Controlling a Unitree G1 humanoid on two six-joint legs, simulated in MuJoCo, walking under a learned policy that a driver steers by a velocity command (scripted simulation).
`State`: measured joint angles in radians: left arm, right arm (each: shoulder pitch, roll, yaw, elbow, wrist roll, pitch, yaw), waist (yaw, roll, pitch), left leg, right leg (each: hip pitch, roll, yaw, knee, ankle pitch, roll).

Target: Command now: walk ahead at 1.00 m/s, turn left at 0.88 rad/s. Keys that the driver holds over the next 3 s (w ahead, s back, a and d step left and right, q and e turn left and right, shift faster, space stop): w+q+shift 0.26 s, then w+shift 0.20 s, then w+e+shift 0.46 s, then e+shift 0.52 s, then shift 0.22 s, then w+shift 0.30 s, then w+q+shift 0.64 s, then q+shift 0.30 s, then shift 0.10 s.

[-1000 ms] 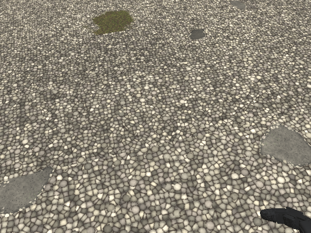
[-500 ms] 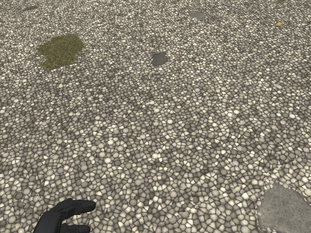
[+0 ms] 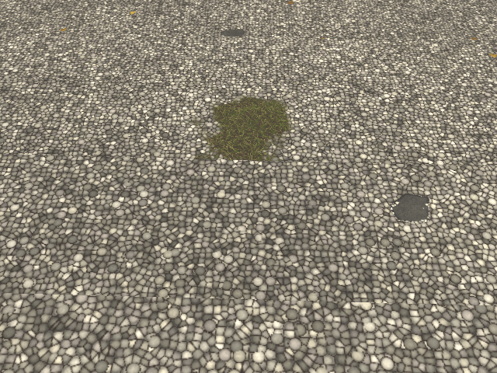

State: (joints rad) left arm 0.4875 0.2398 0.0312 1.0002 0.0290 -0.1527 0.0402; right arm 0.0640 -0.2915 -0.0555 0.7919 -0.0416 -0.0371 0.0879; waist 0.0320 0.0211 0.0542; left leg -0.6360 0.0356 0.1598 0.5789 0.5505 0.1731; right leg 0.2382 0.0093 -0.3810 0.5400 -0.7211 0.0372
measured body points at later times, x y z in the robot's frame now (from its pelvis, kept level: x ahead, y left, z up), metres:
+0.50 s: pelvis +0.48 -0.01 -0.12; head +0.48 -0.01 +0.33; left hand +0.49 +0.28 -0.23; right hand +0.64 -0.26 -0.25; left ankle +0.30 +0.04 -0.72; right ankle +0.59 -0.12 -0.83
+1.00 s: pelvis +0.89 +0.22 -0.27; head +0.91 +0.26 +0.18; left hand +0.78 +0.50 -0.41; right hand +1.13 +0.01 -0.35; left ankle +0.91 +0.36 -1.00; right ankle +0.70 -0.02 -0.73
